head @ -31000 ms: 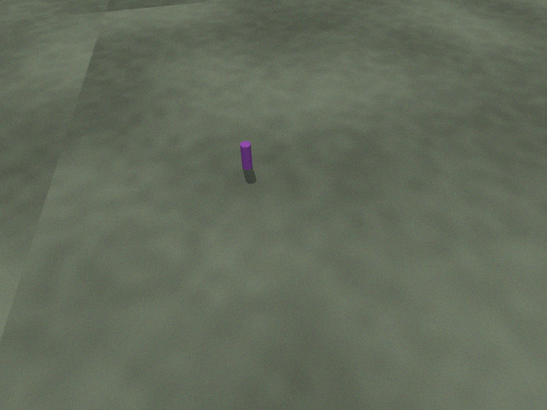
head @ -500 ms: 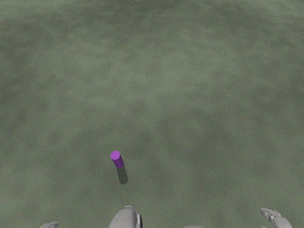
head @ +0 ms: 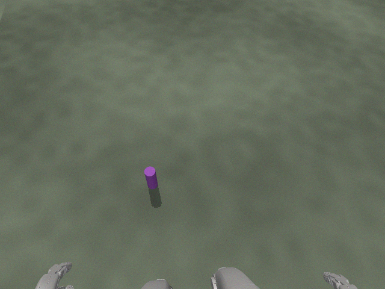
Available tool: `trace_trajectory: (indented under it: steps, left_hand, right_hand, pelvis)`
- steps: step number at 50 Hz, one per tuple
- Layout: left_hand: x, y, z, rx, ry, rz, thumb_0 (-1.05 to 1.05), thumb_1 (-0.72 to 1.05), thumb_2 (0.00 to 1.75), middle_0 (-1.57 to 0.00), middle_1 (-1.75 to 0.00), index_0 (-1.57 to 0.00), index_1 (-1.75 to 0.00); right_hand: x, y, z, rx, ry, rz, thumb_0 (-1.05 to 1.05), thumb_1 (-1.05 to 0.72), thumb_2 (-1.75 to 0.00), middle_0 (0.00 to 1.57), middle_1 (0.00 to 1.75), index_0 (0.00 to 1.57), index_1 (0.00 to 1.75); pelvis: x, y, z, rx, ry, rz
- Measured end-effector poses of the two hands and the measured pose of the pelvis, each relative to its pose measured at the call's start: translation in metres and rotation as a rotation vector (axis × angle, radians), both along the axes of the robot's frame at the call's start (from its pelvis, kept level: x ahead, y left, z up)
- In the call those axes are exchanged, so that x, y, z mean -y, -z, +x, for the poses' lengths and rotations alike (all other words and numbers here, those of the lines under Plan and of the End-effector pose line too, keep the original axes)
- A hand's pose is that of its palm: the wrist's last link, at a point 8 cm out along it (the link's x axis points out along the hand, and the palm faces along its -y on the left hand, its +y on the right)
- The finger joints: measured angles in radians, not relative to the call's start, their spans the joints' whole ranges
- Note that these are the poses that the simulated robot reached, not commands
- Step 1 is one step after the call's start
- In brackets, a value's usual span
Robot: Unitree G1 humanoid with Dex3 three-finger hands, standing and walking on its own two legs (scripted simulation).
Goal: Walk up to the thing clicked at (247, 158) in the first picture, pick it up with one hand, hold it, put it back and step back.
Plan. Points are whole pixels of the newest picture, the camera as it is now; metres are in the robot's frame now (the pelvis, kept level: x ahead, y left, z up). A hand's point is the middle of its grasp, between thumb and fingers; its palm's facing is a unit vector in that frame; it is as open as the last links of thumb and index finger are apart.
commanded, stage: step back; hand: left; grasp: from the side
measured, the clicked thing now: (151, 178) +0.67 +0.22 -0.69
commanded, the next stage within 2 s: none
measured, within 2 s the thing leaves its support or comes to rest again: neither
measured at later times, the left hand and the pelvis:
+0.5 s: hand out of the picture -0.07 +0.24 -0.14, palm faces +0.03 -0.90 -0.44, open 7.4 cm; pelvis -0.17 -0.04 -0.01, yaw +2 degrees
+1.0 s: hand out of the picture -0.30 +0.20 -0.14, palm faces +0.00 -0.91 -0.42, open 7.4 cm; pelvis -0.35 -0.07 -0.01, yaw -2 degrees
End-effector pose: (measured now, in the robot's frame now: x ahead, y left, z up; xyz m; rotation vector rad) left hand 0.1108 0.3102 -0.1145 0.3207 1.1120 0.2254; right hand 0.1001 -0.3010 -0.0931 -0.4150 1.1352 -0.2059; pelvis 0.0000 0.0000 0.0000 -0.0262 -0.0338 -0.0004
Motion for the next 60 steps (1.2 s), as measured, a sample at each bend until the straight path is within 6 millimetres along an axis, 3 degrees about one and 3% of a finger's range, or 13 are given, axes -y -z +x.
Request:
trace_trajectory:
  steps: [8, 12, 17, 24, 28, 32, 39, 45, 51, 56, 60]
  left_hand:
    - [0.016, 0.005, -0.068, -0.063, 0.041, 0.026, 0.01, 0.90, 0.90, -0.20, -0.30, -0.20, -0.30]
    - [0.031, 0.004, -0.113, -0.080, 0.040, 0.045, 0.01, 0.90, 0.90, -0.20, -0.30, -0.20, -0.30]
    - [0.041, -0.013, -0.164, -0.104, 0.005, 0.057, 0.01, 0.90, 0.90, -0.21, -0.30, -0.21, -0.30]
    - [0.035, -0.021, -0.187, -0.015, -0.007, 0.086, 0.01, 0.90, 0.90, -0.21, -0.30, -0.21, -0.30]
    - [0.025, -0.008, -0.200, 0.039, -0.009, 0.068, 0.01, 0.90, 0.90, -0.21, -0.30, -0.21, -0.30]
    - [0.025, -0.003, -0.227, 0.021, -0.024, 0.043, 0.01, 0.90, 0.90, -0.20, -0.30, -0.21, -0.30]
    - [0.038, -0.003, -0.287, -0.015, -0.019, 0.019, 0.01, 0.90, 0.90, -0.20, -0.30, -0.21, -0.30]
    - [0.056, 0.002, -0.355, -0.077, 0.006, 0.055, 0.01, 0.90, 0.90, -0.20, -0.30, -0.21, -0.30]
    - [0.066, -0.015, -0.426, -0.121, -0.038, 0.071, 0.01, 0.90, 0.90, -0.21, -0.30, -0.21, -0.30]
    - [0.058, -0.023, -0.455, -0.085, -0.068, 0.094, 0.01, 0.89, 0.90, -0.21, -0.30, -0.21, -0.30]
    - [0.043, -0.018, -0.471, -0.057, -0.091, 0.094, 0.01, 0.89, 0.90, -0.21, -0.30, -0.21, -0.30]
  right_hand:
    - [0.024, 0.005, -0.037, 0.098, 0.005, 0.009, 0.00, -0.90, -0.90, 0.21, 0.30, 0.20, 0.30]
    - [0.046, 0.021, -0.069, 0.102, 0.031, 0.026, 0.00, -0.90, -0.90, 0.21, 0.30, 0.20, 0.30]
    - [0.056, 0.025, -0.122, 0.031, 0.062, 0.039, 0.00, -0.90, -0.90, 0.21, 0.30, 0.20, 0.30]
    - [0.055, 0.032, -0.197, -0.111, 0.033, 0.024, 0.00, -0.90, -0.90, 0.21, 0.30, 0.20, 0.30]
    - [0.044, 0.036, -0.226, -0.130, 0.004, 0.010, 0.01, -0.90, -0.90, 0.21, 0.30, 0.20, 0.30]
    - [0.033, 0.027, -0.248, -0.101, -0.009, 0.026, 0.01, -0.90, -0.90, 0.21, 0.30, 0.20, 0.30]
    - [0.039, 0.011, -0.263, 0.013, -0.030, 0.019, 0.01, -0.90, -0.90, 0.21, 0.30, 0.20, 0.30]
    - [0.063, 0.024, -0.283, 0.101, -0.034, 0.042, 0.00, -0.90, -0.90, 0.21, 0.30, 0.20, 0.30]
    - [0.075, 0.027, -0.336, 0.052, 0.004, 0.061, 0.00, -0.90, -0.90, 0.21, 0.30, 0.20, 0.30]
    - [0.079, 0.034, -0.388, -0.047, -0.013, 0.057, 0.00, -0.90, -0.90, 0.21, 0.30, 0.20, 0.30]
    - [0.075, 0.038, -0.418, -0.114, -0.022, 0.052, 0.01, -0.90, -0.90, 0.21, 0.30, 0.20, 0.30]
  pelvis:
    - [0.018, 0.009, -0.059, 0.004, 0.054, 0.009]
    - [0.033, 0.018, -0.092, 0.014, 0.055, -0.006]
    - [0.039, 0.007, -0.119, 0.010, 0.045, 0.047]
    - [0.039, 0.007, -0.163, -0.002, -0.021, 0.050]
    - [0.032, 0.017, -0.195, 0.007, -0.060, 0.050]
    - [0.031, 0.012, -0.224, 0.025, -0.051, 0.038]
    - [0.042, 0.005, -0.273, 0.007, -0.012, 0.012]
    - [0.060, 0.018, -0.325, 0.003, 0.030, 0.003]
    - [0.069, 0.007, -0.359, 0.009, 0.020, 0.052]
    - [0.069, 0.006, -0.380, 0.008, -0.028, 0.053]
    - [0.063, 0.010, -0.392, 0.008, -0.074, 0.046]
